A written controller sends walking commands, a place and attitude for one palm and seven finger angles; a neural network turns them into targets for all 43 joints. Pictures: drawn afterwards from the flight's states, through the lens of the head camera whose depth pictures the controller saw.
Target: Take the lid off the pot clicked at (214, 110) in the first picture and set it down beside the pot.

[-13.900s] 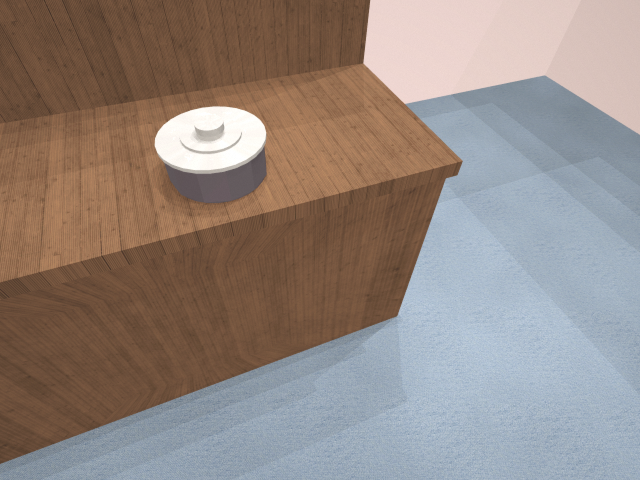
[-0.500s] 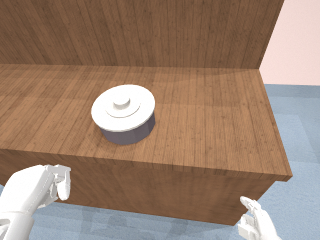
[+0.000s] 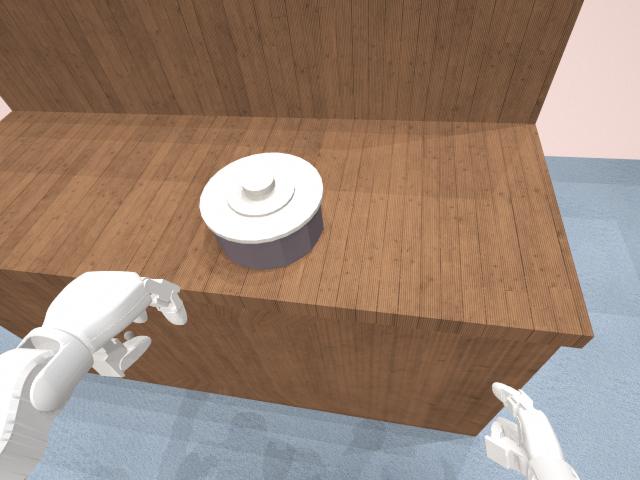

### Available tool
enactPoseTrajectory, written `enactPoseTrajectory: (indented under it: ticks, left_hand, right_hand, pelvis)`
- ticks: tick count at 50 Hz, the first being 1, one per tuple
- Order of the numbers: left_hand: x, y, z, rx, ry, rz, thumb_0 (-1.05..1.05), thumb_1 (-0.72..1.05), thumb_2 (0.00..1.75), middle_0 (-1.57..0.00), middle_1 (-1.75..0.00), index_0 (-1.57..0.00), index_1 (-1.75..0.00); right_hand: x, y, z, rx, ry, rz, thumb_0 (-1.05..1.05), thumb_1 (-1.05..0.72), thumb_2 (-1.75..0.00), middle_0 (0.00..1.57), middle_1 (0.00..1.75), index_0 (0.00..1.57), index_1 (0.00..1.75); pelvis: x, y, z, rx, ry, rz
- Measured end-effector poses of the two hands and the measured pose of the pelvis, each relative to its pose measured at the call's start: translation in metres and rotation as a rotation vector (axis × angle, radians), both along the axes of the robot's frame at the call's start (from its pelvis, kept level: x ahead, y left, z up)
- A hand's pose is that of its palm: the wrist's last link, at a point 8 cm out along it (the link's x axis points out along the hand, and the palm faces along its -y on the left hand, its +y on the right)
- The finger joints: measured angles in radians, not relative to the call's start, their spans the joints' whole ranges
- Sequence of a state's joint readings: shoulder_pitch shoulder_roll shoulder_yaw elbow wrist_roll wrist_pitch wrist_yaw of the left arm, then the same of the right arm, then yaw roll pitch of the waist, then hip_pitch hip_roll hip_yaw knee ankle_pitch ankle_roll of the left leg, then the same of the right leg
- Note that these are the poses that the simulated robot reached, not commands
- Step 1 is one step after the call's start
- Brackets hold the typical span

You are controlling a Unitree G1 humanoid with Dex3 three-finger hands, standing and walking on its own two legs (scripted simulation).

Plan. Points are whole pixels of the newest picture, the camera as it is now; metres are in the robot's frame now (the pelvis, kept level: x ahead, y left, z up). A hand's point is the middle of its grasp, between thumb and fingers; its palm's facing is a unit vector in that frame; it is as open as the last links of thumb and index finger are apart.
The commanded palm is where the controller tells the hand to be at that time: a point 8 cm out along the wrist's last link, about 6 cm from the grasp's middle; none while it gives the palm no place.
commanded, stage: reach forward and open the fingers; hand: left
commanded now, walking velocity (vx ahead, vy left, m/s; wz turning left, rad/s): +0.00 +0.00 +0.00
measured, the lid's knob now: (258, 182) +0.52 +0.18 +0.05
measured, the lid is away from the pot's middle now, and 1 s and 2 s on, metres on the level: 0.00 0.00 0.00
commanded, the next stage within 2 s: move the open hand above the knob in 0.40 s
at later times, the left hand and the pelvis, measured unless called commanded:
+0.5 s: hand (129, 270) +0.30 +0.27 +0.12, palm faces -0.20 -0.09 -0.98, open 10.3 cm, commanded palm +0.29 +0.25 +0.19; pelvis +0.00 +0.02 +0.00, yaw -1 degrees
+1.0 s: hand (175, 226) +0.37 +0.23 +0.12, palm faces -0.25 -0.03 -0.97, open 10.3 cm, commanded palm +0.35 +0.22 +0.19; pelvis +0.01 +0.01 +0.00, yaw -1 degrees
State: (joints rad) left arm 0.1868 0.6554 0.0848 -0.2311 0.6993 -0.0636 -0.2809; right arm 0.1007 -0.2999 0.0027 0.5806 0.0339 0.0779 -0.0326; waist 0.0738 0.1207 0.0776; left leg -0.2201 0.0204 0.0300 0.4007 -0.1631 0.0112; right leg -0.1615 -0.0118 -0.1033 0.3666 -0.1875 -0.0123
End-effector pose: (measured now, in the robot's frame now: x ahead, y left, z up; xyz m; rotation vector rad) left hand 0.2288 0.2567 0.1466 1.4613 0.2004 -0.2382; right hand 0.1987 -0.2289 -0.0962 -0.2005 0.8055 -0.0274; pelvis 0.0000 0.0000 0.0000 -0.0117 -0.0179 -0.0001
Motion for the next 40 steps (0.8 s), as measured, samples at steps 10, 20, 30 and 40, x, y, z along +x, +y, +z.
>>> enactPoseTrajectory:
  ticks: [10, 20, 30, 40]
  left_hand:
    - [0.028, 0.011, 0.017, 0.022, -0.069, 0.015, 0.00, -0.12, 1.20, -0.85, -0.22, -0.85, -0.23]
    - [0.052, 0.006, 0.028, 0.077, -0.078, -0.057, 0.00, -0.23, 1.25, -0.81, -0.10, -0.82, -0.11]
    - [0.073, -0.002, 0.013, 0.047, 0.012, -0.002, 0.00, -0.26, 1.29, -0.81, -0.08, -0.81, -0.09]
    - [0.107, -0.004, 0.025, 0.019, 0.001, 0.057, 0.00, -0.26, 1.30, -0.81, -0.08, -0.81, -0.09]
  right_hand:
    - [-0.007, 0.014, -0.003, 0.039, 0.023, 0.001, 0.02, -0.91, -0.90, 0.20, 0.30, 0.20, 0.30]
    - [-0.001, 0.022, 0.000, 0.028, 0.017, 0.016, 0.02, -0.91, -0.90, 0.20, 0.30, 0.20, 0.30]
    - [0.009, 0.021, 0.001, 0.036, 0.022, 0.026, 0.02, -0.91, -0.90, 0.20, 0.30, 0.20, 0.30]
    - [0.012, 0.019, 0.001, 0.075, 0.021, 0.017, 0.02, -0.91, -0.90, 0.20, 0.30, 0.20, 0.30]
  pelvis:
    - [-0.002, 0.009, 0.001, 0.001, 0.007, -0.008]
    - [0.001, 0.015, 0.001, 0.003, 0.015, -0.009]
    - [0.006, 0.018, 0.001, 0.002, 0.027, -0.002]
    - [0.011, 0.016, 0.002, 0.005, 0.041, -0.006]
